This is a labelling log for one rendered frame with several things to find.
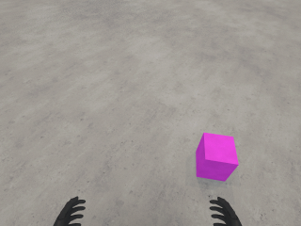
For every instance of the left robot hand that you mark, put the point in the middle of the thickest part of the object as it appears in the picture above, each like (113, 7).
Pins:
(64, 218)

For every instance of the right robot hand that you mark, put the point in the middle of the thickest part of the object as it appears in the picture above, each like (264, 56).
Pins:
(229, 217)

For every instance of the carton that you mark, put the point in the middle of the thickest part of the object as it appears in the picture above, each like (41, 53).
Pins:
(216, 157)

